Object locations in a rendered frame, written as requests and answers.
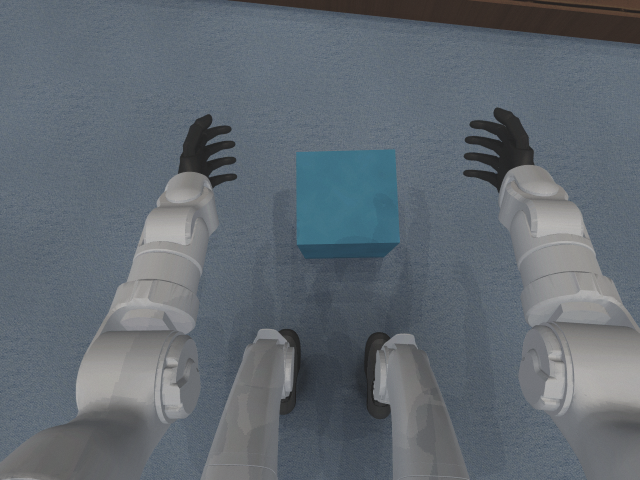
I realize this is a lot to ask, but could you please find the left robot thigh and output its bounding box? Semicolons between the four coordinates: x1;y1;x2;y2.
200;339;295;480

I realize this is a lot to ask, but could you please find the left robot hand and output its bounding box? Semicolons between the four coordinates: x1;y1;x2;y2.
178;114;237;188

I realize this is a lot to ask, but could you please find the robot left foot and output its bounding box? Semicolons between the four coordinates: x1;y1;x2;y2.
279;329;301;415

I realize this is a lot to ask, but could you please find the right robot hand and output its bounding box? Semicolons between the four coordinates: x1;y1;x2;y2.
463;108;534;193

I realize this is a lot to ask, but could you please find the robot left upper arm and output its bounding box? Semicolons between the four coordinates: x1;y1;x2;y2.
0;330;201;480

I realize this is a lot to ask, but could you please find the carton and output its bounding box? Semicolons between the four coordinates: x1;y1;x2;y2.
296;149;400;259

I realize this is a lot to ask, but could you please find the robot right forearm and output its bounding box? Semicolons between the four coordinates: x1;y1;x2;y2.
498;165;640;333

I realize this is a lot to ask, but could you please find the robot right upper arm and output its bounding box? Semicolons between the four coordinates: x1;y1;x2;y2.
518;321;640;480

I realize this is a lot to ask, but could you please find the robot left forearm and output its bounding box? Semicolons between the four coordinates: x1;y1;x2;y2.
76;172;219;411

